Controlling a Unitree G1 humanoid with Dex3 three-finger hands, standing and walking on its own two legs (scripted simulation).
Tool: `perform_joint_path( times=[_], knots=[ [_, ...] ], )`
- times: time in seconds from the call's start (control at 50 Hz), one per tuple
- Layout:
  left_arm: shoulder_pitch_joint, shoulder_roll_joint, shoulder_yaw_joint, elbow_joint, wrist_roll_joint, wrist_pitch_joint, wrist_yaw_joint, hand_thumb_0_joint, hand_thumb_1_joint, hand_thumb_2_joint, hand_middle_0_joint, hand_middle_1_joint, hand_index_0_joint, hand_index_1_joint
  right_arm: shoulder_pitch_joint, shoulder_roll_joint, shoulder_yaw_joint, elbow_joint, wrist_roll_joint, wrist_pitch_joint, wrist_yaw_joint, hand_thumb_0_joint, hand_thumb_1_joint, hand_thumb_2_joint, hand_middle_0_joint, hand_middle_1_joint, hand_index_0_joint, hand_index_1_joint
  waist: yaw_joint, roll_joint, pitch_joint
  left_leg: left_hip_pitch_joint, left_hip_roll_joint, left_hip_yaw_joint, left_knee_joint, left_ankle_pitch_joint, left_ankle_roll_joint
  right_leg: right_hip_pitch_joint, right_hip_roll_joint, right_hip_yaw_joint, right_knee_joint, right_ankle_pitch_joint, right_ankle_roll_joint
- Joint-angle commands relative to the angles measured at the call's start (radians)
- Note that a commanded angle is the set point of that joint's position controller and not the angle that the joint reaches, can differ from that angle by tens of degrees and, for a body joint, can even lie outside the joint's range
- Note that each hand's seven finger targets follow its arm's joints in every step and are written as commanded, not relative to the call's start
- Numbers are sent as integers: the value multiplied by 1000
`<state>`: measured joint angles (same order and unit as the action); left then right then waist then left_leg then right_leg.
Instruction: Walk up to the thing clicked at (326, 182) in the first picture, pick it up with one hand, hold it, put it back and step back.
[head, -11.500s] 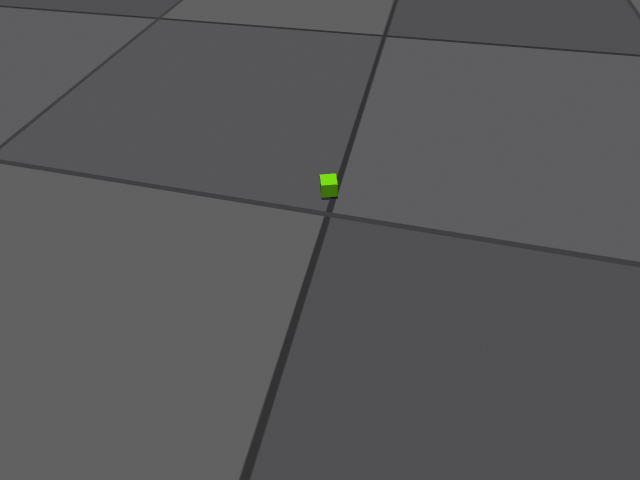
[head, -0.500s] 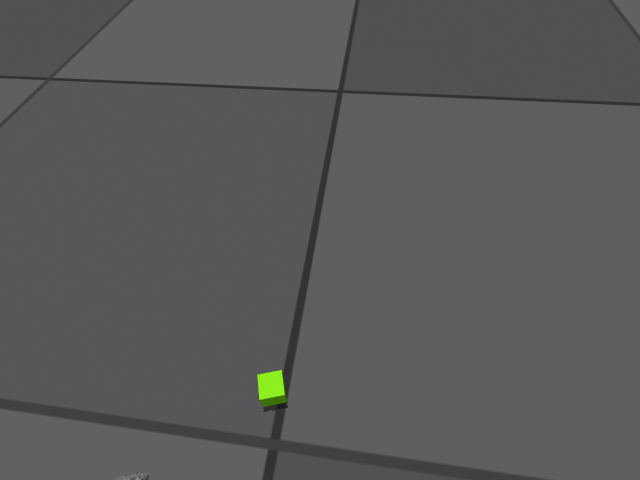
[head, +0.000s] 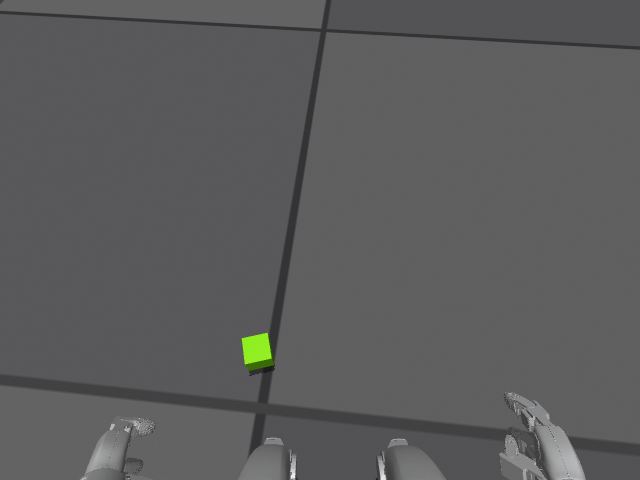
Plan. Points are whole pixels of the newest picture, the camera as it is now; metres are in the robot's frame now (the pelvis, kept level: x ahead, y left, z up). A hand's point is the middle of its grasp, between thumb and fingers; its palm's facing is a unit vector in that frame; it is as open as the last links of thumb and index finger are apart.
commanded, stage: rise first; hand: left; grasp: from above
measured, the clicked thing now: (258, 351) +0.45 +0.20 -0.68
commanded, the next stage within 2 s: none
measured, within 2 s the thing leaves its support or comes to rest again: neither
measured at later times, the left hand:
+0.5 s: hand out of the picture +0.13 +0.25 -0.18, palm faces -0.20 -0.84 -0.51, open 14.1 cm
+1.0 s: hand (195, 414) +0.25 +0.27 -0.37, palm faces -0.43 -0.39 -0.82, open 14.1 cm
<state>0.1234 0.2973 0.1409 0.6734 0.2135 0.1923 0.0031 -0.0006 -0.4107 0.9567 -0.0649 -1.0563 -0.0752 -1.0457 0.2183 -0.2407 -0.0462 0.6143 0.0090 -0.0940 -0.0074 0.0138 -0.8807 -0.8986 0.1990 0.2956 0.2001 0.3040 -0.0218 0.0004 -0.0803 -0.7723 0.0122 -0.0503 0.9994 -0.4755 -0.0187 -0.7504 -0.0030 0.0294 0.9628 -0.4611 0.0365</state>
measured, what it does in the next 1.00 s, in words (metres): lowers itself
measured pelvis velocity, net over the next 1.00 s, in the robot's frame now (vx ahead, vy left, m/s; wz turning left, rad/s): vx -0.07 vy -0.01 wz -0.02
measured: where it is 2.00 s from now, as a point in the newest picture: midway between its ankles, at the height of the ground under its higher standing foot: outside the picture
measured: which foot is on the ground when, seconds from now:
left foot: down 0.00-1.00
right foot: down 0.00-1.00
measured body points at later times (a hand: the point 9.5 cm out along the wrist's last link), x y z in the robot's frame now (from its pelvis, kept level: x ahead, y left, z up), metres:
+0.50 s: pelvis -0.01 +0.00 -0.05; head +0.11 +0.01 +0.38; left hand +0.14 +0.29 -0.15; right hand +0.18 -0.24 -0.14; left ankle +0.01 +0.13 -0.68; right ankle +0.00 -0.15 -0.68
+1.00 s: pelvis -0.07 -0.01 -0.22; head +0.13 +0.00 +0.18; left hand +0.27 +0.28 -0.32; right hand +0.11 -0.28 -0.35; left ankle +0.00 +0.13 -0.68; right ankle +0.00 -0.15 -0.68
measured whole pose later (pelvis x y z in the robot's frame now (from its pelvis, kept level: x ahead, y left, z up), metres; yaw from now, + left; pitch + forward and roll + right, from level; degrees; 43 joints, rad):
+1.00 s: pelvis -0.07 -0.01 -0.22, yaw -1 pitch +33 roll -2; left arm -0.32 0.43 0.07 0.77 0.77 0.01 0.20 0.00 -0.50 0.98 -0.06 -1.05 -0.06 -1.05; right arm 0.06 -0.29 -0.06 0.67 -0.01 -0.19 0.02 0.01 -0.84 -0.89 0.20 0.30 0.20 0.30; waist -0.04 0.03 -0.16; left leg -1.80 -0.01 -0.09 1.90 -0.68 -0.05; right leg -1.78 0.02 0.02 1.88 -0.67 0.04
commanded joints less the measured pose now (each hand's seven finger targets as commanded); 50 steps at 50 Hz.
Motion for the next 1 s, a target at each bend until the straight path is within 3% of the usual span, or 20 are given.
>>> perform_joint_path(
  times=[0.0, 0.04, 0.12, 0.2, 0.24, 0.28, 0.32, 0.38, 0.42, 0.46, 0.52, 0.6, 0.64, 0.68, 0.7, 0.72, 0.76, 0.8, 0.86, 0.98],
  knots=[
    [65, 181, 53, -247, 33, -11, 30, 0, -542, 993, -41, -1071, -34, -1077, 3, -149, -58, -150, 1, -52, -16, 0, -847, -889, 200, 300, 200, 300, 2, 83, -280, 140, 1, 33, -85, 329, 8, 56, 23, -61, -34, 249, -54],
    [85, 194, 63, -324, 31, 9, 34, 0, -537, 993, -37, -1065, -28, -1074, 0, -147, -56, -158, 0, -54, -19, 0, -832, -885, 200, 300, 200, 300, 6, 104, -307, 136, 4, 28, -66, 340, 9, 49, 21, -60, -16, 255, -54],
    [135, 166, 41, -362, 40, 49, 37, 0, -526, 975, -42, -1067, -39, -1070, -6, -141, -48, -180, -2, -63, -25, 0, -842, -886, 200, 300, 200, 300, -16, 70, -295, 79, 3, 24, -22, 316, 15, 14, 21, -63, 10, 247, -51],
    [171, 152, 29, -388, 52, 70, 39, 0, -521, 964, -37, -1076, -37, -1074, -12, -134, -40, -197, -4, -73, -30, 0, -833, -884, 200, 300, 200, 300, -17, 59, -304, 28, 3, 19, 26, 330, 16, -28, 21, -70, 54, 247, -54],
    [182, 171, 50, -405, 54, 71, 41, 0, -494, 946, -32, -1080, -38, -1072, -19, -134, -41, -205, -7, -78, -34, 0, -820, -881, 200, 300, 200, 300, -6, 84, -311, 12, 4, 17, 41, 330, 13, -61, 23, -71, 80, 234, -57],
    [197, 163, 35, -427, 65, 71, 42, 0, -491, 947, -32, -1079, -38, -1071, -14, -130, -39, -217, -5, -83, -34, 0, -816, -879, 200, 300, 200, 300, -10, 62, -325, -10, -2, 20, 64, 309, 17, -65, 22, -72, 90, 235, -56],
    [213, 176, 53, -443, 71, 70, 45, 0, -490, 943, -25, -1094, -32, -1085, -17, -129, -39, -221, -6, -88, -30, 0, -803, -876, 200, 300, 200, 300, 5, 81, -327, -35, -4, 22, 81, 293, 15, -87, 21, -70, 115, 219, -58],
    [240, 181, 51, -476, 82, 70, 48, 0, -475, 934, -18, -1091, -27, -1080, -18, -126, -41, -228, -4, -91, -33, 0, -787, -873, 200, 300, 200, 300, 3, 68, -366, -56, -10, 29, 123, 303, 22, -90, 23, -68, 133, 245, -54],
    [252, 169, 41, -488, 83, 73, 50, 0, -515, 943, -33, -1086, -36, -1082, -26, -124, -38, -232, -2, -93, -30, 0, -820, -882, 200, 300, 200, 300, -2, 62, -363, -87, -12, 30, 137, 279, 22, -104, 24, -66, 143, 231, -54],
    [268, 176, 47, -496, 91, 74, 50, 0, -505, 941, -30, -1090, -34, -1085, -32, -127, -40, -234, -1, -93, -30, 0, -809, -879, 200, 300, 200, 300, 12, 73, -370, -97, -13, 26, 145, 272, 21, -129, 25, -67, 163, 215, -57],
    [174, 196, 41, -472, 116, 59, 52, 0, -510, 938, -35, -1087, -38, -1082, -45, -136, -40, -229, 0, -101, -29, 0, -816, -881, 200, 300, 200, 300, -18, 60, -319, -172, -11, 15, 169, 162, 24, -212, 24, -67, 188, 127, -55],
    [-10, 242, 29, -350, 193, -25, 60, 0, -506, 928, -34, -1088, -40, -1079, -67, -146, -41, -197, -4, -127, -23, 0, -826, -883, 201, 300, 200, 300, -45, 50, -280, -326, -16, 18, 278, 33, 34, -366, 22, -54, 280, 22, -56],
    [-76, 246, 22, -290, 247, -81, 78, 0, -500, 931, -39, -1077, -46, -1068, -72, -152, -44, -179, -8, -143, -15, 0, -828, -882, 200, 300, 200, 300, -35, 76, -303, -380, -20, 20, 325, -24, 28, -444, 20, -46, 344, -30, -58],
    [-149, 251, 2, -292, 293, -134, 102, 0, -494, 939, -42, -1064, -47, -1057, -81, -166, -52, -160, -10, -155, -10, 0, -827, -881, 201, 300, 200, 300, -30, 103, -378, -393, -17, 13, 366, -19, 21, -504, 20, -47, 417, -26, -62],
    [-160, 226, -32, -296, 319, -153, 112, 0, -532, 966, -57, -1046, -52, -1051, -82, -170, -55, -154, -9, -159, -9, 0, -847, -887, 201, 300, 200, 300, -36, 125, -430, -381, -17, 12, 387, 1, 17, -524, 19, -48, 449, -7, -64],
    [-171, 259, -8, -298, 342, -165, 129, 0, -512, 958, -60, -1042, -58, -1043, -81, -178, -60, -144, -8, -160, -8, 0, -849, -887, 201, 300, 200, 300, -21, 144, -484, -378, -17, 17, 418, 40, 16, -532, 20, -47, 479, 28, -66],
    [-189, 286, 3, -227, 392, -175, 161, 0, -532, 969, -73, -1038, -68, -1042, -80, -190, -60, -114, -5, -157, -4, 0, -875, -895, 201, 300, 200, 300, -21, 129, -533, -406, -17, 12, 480, 127, 17, -585, 24, -56, 549, 90, -67],
    [-268, 288, -13, -153, 440, -186, 185, 0, -545, 994, -59, -1040, -50, -1049, -72, -196, -63, -80, -5, -151, 3, 0, -862, -892, 201, 300, 200, 300, -25, 118, -554, -466, -19, 12, 546, 176, 22, -649, 27, -63, 608, 126, -70],
    [-390, 350, 19, -79, 504, -192, 217, 0, -539, 1008, -56, -1030, -42, -1045, -53, -207, -73, -49, -6, -137, 13, 0, -844, -888, 200, 300, 200, 300, 0, 124, -605, -535, -25, 13, 608, 168, 20, -708, 25, -67, 669, 115, -71],
    [-655, 427, 23, 49, 628, -206, 257, 0, -494, 981, -57, -1060, -62, -1055, -31, -216, -80, -7, -19, -102, 35, 0, -840, -886, 200, 300, 200, 300, -8, 62, -716, -713, -37, 44, 754, 53, 29, -736, 26, -70, 753, 41, -62]
  ],
)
